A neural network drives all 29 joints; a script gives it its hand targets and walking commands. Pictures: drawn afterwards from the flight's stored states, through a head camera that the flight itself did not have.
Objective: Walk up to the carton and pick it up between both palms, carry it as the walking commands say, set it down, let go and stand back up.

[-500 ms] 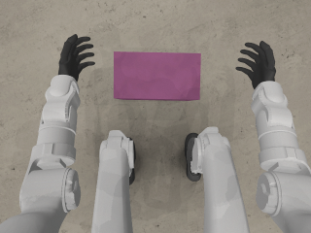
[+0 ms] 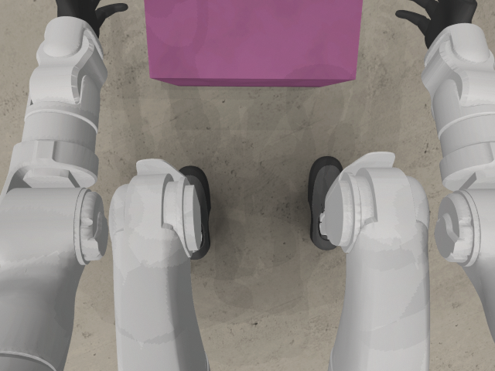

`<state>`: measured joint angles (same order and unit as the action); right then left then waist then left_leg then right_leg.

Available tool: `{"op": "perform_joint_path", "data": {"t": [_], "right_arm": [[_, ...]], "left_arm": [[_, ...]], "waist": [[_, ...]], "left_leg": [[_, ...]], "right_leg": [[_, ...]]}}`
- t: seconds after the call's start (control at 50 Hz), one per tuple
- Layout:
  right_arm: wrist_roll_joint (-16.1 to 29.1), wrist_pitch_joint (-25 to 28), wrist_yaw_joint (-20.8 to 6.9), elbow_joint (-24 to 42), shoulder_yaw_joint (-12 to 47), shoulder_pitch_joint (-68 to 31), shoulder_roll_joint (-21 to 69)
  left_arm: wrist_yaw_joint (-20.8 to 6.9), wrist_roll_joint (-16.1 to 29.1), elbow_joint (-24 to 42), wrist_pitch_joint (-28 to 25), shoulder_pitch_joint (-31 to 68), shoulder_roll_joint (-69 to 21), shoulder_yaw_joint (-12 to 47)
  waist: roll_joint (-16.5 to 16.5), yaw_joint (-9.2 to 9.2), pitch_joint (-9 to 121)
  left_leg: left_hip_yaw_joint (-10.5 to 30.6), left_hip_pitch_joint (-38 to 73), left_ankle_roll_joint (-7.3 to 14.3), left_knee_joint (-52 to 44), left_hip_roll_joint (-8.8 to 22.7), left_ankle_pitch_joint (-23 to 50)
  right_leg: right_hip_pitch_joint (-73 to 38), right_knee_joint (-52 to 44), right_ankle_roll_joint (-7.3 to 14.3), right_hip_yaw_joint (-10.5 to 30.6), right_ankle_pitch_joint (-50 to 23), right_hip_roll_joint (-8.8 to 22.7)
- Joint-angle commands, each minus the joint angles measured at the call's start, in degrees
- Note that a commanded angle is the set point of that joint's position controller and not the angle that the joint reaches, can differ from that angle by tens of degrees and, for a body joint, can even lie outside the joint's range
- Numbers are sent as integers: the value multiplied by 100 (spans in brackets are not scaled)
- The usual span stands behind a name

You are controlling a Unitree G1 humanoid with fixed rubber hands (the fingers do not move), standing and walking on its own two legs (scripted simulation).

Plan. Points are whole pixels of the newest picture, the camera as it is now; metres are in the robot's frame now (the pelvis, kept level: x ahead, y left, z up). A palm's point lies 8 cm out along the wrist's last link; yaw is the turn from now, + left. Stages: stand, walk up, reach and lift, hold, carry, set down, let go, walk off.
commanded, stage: reach and lift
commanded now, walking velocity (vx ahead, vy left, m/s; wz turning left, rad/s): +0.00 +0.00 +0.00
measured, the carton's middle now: (251, 34) +0.51 +0.01 -0.29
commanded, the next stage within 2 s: none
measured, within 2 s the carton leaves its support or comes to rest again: neither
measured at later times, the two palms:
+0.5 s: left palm (97, 45) +0.49 +0.23 -0.24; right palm (421, 51) +0.48 -0.24 -0.24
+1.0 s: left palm (104, 27) +0.51 +0.21 -0.23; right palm (423, 35) +0.49 -0.23 -0.23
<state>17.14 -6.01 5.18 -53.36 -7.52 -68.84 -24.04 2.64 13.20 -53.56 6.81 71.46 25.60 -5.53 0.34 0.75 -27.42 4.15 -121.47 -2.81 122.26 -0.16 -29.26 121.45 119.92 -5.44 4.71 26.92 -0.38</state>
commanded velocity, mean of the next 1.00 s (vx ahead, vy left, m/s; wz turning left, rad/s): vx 0.00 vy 0.00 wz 0.00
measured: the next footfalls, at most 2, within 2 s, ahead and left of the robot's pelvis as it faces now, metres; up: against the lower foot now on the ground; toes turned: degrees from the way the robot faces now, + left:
none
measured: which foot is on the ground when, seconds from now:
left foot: down 0.00-1.00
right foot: down 0.00-1.00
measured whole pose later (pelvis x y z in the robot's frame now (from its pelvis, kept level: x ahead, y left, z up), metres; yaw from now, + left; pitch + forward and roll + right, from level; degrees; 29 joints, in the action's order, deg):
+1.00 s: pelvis +0.02 +0.00 -0.04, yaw +0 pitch +34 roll -2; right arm 24.0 3.0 2.7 -62.1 4.2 -67.0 -27.1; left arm 1.1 22.0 -62.8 -1.3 70.4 27.6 7.5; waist -1.2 0.7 -21.4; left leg 5.0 -131.7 -3.4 128.9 -1.3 -31.4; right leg 131.1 126.4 -6.2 4.8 29.5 -0.4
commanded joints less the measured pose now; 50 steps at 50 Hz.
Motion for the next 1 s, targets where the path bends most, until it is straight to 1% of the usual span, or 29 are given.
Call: {"op": "perform_joint_path", "data": {"t": [0.0,0.02,0.04,0.12,0.16,0.22,0.26,0.28,0.3,0.32,0.34,0.38,0.4,0.42,0.5,0.56,0.62,0.64,0.68,0.74,0.76,0.78,0.8,0.84,0.88,0.9,0.92,0.94,0.98], "right_arm": [[8,601,-71,312,-238,-558,-383],[151,700,-85,435,5,-668,-165],[265,750,-119,312,132,-717,-50],[468,912,-197,734,263,-596,-136],[526,875,-242,220,266,-301,-51],[637,851,-253,375,489,-429,7],[814,873,-261,819,605,-654,-43],[826,871,-264,569,627,-589,1],[861,898,-253,803,653,-691,-129],[834,873,-249,673,579,-736,-158],[737,858,-231,658,477,-988,-314],[770,836,-187,882,587,-1177,-220],[634,843,-169,799,513,-1077,-322],[676,840,-154,1000,571,-1155,-219],[447,771,-141,246,400,-938,-233],[525,796,-155,276,555,-949,-11],[716,816,-221,106,811,-962,297],[656,810,-242,-272,825,-865,369],[710,866,-261,-114,901,-932,542],[713,1002,-208,148,826,-970,474],[722,1044,-195,239,852,-1025,553],[742,1043,-204,168,881,-990,611],[788,1030,-220,-43,969,-1053,720],[730,1050,-220,-69,993,-910,832],[776,1033,-230,-285,989,-937,977],[626,1092,-217,-373,857,-792,824],[681,1094,-229,-315,920,-906,1053],[645,1085,-209,-406,961,-822,1057],[696,1115,-240,-405,1025,-997,1314]], "left_arm": [[0,-33,377,-532,782,478,-46],[-35,123,504,-629,891,307,209],[-89,351,41,-665,917,171,413],[-88,468,1067,-892,1013,176,500],[-75,414,670,-876,788,154,465],[-129,731,637,-815,805,-89,789],[-143,725,754,-827,849,72,681],[-142,719,780,-865,915,108,701],[-136,717,978,-900,966,197,603],[-108,658,1051,-891,944,307,403],[-118,710,741,-842,1041,361,353],[-163,909,884,-817,1218,267,484],[-187,925,829,-796,1209,244,503],[-198,988,762,-793,1216,201,628],[-186,767,-121,-713,887,203,452],[-190,870,13,-782,1072,48,691],[-190,826,-3,-856,1079,-94,772],[-184,823,-164,-850,1054,-285,907],[-167,709,-315,-879,820,-289,734],[-157,845,-267,-929,927,-426,818],[-167,801,-40,-958,874,-463,699],[-167,820,-14,-980,935,-645,816],[-170,845,-292,-964,907,-677,919],[-171,923,-151,-982,923,-864,1052],[-140,890,-255,-1037,1058,-852,1136],[-131,817,-252,-1008,914,-949,1008],[-124,852,-363,-1019,966,-1060,1113],[-138,933,-338,-1008,942,-1099,1156],[-134,956,-313,-1051,1156,-1323,1302]], "waist": [[-356,32,8720],[-295,28,8637],[-163,138,8237],[-406,46,9233],[-531,-27,8777],[-322,152,8941],[-232,-19,9200],[-261,-3,8971],[-274,-96,9163],[-316,-237,8975],[-188,-202,8673],[-19,-140,8625],[27,45,8294],[51,102,8359],[114,109,7427],[22,108,7535],[-110,-140,7534],[-211,-30,7332],[-169,-277,7188],[-96,-96,7328],[-103,-175,7510],[-243,-122,7631],[-137,-140,7334],[-167,-15,7347],[-283,-57,7213],[-182,81,7191],[-199,21,7212],[-75,103,7262],[-182,103,7167]], "left_leg": [[-678,3441,68,-1359,-31,745],[-650,3375,96,-1275,-51,978],[-552,3107,120,-1251,-7,920],[-535,3726,14,-879,-37,1911],[-544,3670,-4,-794,-5,1963],[-591,3419,-4,-613,-21,1810],[-637,3402,21,-432,11,1914],[-620,3356,30,-427,8,1972],[-676,3352,4,-355,38,2027],[-750,3106,2,-396,1,1846],[-693,3021,4,-469,59,1604],[-707,2838,38,-442,35,1323],[-739,2608,34,-472,29,1060],[-747,2694,62,-455,38,1081],[-799,2228,71,-555,54,452],[-746,2318,66,-522,38,613],[-712,2357,97,-525,57,862],[-735,2268,45,-536,41,850],[-735,2260,72,-588,37,976],[-673,2092,43,-563,4,1184],[-688,2197,78,-542,-52,1372],[-703,2362,51,-562,-31,1431],[-655,2271,63,-604,-10,1350],[-640,2204,50,-649,-48,1290],[-624,2217,43,-676,-63,1260],[-611,2230,20,-666,-78,1320],[-610,2268,35,-674,-87,1266],[-627,2277,18,-676,-102,1311],[-565,2239,37,-760,-116,1254]], "right_leg": [[-2657,-762,269,-1169,-464,2],[-2599,-746,248,-1134,-687,9],[-2362,-723,209,-1142,-679,43],[-2650,-341,206,-1073,-1597,60],[-2328,-330,193,-1048,-1560,84],[-2660,-205,152,-1086,-1607,100],[-3013,-104,110,-1007,-1805,112],[-2716,-40,116,-1024,-1825,122],[-2872,-21,118,-970,-1912,117],[-2865,12,175,-946,-1751,95],[-2725,-3,162,-993,-1468,134],[-2955,-34,164,-980,-1259,127],[-2841,-133,196,-1009,-1057,122],[-2957,-152,171,-1028,-1125,107],[-2552,-271,172,-1083,-477,105],[-2562,-255,185,-1064,-630,90],[-2540,-212,202,-980,-874,41],[-2293,-202,208,-1046,-843,52],[-2137,-233,165,-984,-811,20],[-2230,-277,160,-970,-1157,0],[-2297,-250,181,-943,-1283,-25],[-2312,-243,195,-961,-1332,-24],[-2012,-280,176,-961,-1162,-19],[-2017,-286,173,-990,-1130,-26],[-1952,-315,165,-956,-1131,-47],[-1832,-303,183,-1024,-1157,-42],[-1833,-333,193,-997,-1049,-41],[-1990,-342,179,-1028,-1153,-32],[-1816,-314,201,-1033,-1108,-82]]}}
